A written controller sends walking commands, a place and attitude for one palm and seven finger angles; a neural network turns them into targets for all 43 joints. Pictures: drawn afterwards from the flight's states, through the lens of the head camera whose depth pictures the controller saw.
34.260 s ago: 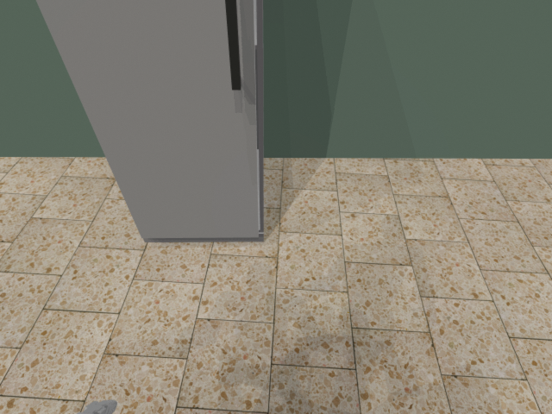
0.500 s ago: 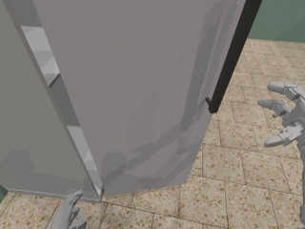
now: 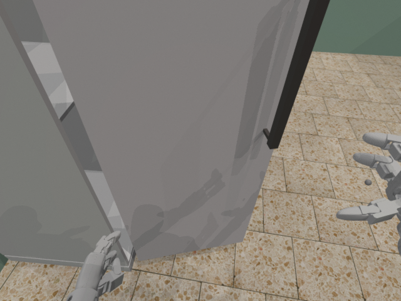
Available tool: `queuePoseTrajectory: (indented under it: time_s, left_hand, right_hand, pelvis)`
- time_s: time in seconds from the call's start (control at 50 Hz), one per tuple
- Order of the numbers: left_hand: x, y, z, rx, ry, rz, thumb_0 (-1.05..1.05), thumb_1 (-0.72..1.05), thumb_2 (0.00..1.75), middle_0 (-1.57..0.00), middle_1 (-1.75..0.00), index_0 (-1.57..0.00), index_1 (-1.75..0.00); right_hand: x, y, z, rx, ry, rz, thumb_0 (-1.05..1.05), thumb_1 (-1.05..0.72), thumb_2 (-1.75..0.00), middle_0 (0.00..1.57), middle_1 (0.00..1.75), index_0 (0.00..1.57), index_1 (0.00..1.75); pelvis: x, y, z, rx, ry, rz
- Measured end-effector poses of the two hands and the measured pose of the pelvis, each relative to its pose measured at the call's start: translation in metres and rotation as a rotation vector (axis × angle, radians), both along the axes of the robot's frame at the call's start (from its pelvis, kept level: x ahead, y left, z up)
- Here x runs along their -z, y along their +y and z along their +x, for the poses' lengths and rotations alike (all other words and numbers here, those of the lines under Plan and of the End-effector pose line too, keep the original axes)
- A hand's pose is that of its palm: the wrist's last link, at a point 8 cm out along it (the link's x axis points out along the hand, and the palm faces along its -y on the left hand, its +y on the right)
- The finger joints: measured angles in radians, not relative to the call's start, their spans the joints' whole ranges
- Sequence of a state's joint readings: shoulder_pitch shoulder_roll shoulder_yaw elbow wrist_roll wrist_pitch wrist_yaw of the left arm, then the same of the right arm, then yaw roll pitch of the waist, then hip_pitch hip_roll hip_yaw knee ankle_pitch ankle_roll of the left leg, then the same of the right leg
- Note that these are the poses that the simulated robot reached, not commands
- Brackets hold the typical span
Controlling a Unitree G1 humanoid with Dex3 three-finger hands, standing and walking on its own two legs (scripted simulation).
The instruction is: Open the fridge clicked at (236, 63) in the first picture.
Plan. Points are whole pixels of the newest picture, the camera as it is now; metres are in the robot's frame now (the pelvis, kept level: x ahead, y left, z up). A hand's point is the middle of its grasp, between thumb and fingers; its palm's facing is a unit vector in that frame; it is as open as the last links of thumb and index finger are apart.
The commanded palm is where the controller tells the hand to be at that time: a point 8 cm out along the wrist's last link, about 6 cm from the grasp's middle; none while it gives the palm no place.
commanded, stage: draw the hand back to the body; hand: right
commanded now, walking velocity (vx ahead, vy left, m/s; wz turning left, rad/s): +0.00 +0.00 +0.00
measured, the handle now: (288, 75) +0.51 -0.18 +0.23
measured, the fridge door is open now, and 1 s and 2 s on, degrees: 74 74 74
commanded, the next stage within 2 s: step back with the hand held close in 0.96 s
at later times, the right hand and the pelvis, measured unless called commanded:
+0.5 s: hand (373, 199) +0.24 -0.27 +0.16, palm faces +0.41 +0.84 -0.35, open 9.5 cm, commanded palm +0.19 -0.31 +0.17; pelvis +0.03 -0.01 +0.01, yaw +2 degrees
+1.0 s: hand (377, 211) +0.22 -0.26 +0.16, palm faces +0.44 +0.82 -0.36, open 7.4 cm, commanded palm +0.17 -0.30 +0.17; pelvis +0.03 +0.00 +0.01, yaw +1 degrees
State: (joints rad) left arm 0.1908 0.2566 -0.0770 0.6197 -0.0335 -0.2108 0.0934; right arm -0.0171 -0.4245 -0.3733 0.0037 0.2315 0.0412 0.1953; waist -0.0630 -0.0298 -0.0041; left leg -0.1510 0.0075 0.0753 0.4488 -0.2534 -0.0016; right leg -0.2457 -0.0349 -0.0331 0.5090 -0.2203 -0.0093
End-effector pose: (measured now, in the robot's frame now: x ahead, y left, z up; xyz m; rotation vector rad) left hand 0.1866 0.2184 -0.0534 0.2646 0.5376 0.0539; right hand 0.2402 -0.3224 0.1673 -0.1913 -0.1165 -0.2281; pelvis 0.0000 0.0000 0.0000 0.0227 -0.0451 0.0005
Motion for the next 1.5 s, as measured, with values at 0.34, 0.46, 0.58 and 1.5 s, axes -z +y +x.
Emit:
queuePoseTrajectory:
  time_s: [0.34,0.46,0.58,1.5]
  left_hand:
    - [0.020,-0.006,-0.001,-0.045,0.128,-0.011,0.01,0.90,0.90,-0.21,-0.30,-0.21,-0.30]
    - [0.016,0.000,0.006,-0.059,0.115,-0.007,0.01,0.90,0.90,-0.21,-0.30,-0.21,-0.30]
    - [0.010,0.003,0.015,-0.055,0.092,-0.002,0.01,0.90,0.90,-0.21,-0.30,-0.21,-0.30]
    - [0.004,-0.009,-0.045,-0.170,0.147,0.043,0.01,0.90,0.90,-0.21,-0.30,-0.21,-0.30]
  right_hand:
    - [-0.006,0.003,-0.027,0.218,-0.034,-0.158,-0.01,-0.15,-0.54,0.23,0.74,0.23,0.74]
    - [-0.004,0.010,-0.034,0.200,-0.004,-0.184,0.00,-0.37,-0.65,0.22,0.61,0.23,0.61]
    - [-0.005,0.016,-0.049,0.196,0.010,-0.208,0.00,-0.59,-0.75,0.22,0.49,0.22,0.49]
    - [-0.007,-0.008,-0.088,0.102,-0.060,-0.327,0.01,-0.89,-0.90,0.21,0.31,0.21,0.31]
  pelvis:
    - [-0.006,-0.010,0.024,-0.027,-0.029,-0.016]
    - [-0.006,-0.010,0.030,-0.034,-0.030,-0.017]
    - [-0.006,-0.007,0.034,-0.031,-0.032,-0.016]
    - [0.001,-0.035,-0.020,-0.047,0.028,0.001]
